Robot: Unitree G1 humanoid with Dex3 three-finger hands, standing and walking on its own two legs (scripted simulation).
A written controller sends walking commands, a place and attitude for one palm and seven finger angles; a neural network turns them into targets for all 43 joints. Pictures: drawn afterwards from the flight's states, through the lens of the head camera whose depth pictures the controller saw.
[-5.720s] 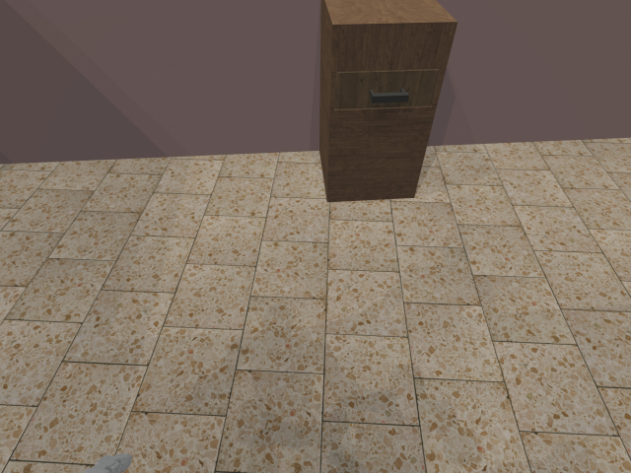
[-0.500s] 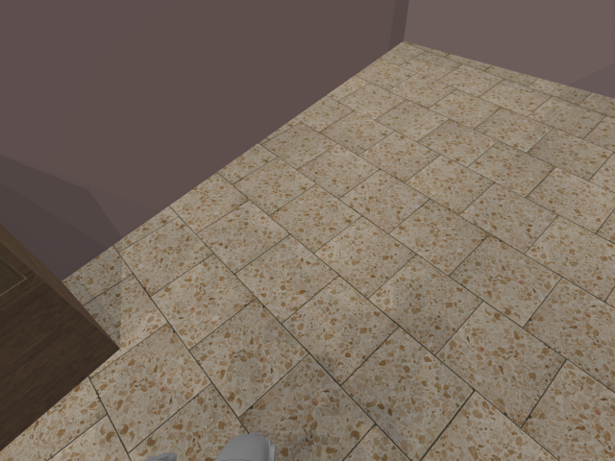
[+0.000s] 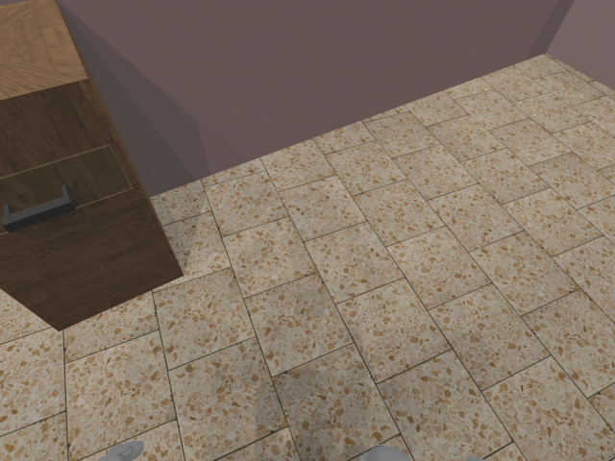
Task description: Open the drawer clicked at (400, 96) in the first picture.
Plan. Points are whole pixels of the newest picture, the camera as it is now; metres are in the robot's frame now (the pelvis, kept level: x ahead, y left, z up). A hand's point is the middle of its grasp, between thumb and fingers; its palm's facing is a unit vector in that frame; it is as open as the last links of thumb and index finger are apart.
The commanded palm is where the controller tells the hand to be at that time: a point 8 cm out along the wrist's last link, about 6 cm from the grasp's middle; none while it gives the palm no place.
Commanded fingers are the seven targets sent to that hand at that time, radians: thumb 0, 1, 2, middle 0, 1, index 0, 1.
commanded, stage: turn to face it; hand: left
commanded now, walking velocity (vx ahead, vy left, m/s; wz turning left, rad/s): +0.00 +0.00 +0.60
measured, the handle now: (38, 206) +0.62 +0.66 -0.20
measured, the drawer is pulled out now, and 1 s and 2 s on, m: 0.00 0.00 0.00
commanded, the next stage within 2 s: take the last steps up to it in 0.80 s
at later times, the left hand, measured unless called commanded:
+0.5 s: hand out of the picture -0.02 +0.18 -0.16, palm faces +0.32 -0.91 -0.27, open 7.4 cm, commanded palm none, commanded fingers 0.00 0.90 0.90 -0.20 -0.30 -0.20 -0.30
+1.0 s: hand out of the picture -0.04 +0.19 -0.16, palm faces +0.45 -0.85 -0.27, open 7.4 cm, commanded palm none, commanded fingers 0.00 0.90 0.90 -0.20 -0.30 -0.20 -0.30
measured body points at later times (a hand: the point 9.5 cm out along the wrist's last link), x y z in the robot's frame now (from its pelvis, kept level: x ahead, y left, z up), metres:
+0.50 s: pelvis -0.01 -0.03 +0.00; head +0.02 -0.03 +0.45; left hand -0.04 +0.23 -0.14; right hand +0.14 -0.26 -0.15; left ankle -0.06 +0.10 -0.70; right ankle +0.02 -0.14 -0.74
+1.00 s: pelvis -0.02 -0.03 +0.00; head +0.00 -0.03 +0.44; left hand -0.07 +0.23 -0.14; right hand +0.13 -0.21 -0.16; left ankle -0.06 +0.09 -0.74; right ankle +0.02 -0.13 -0.74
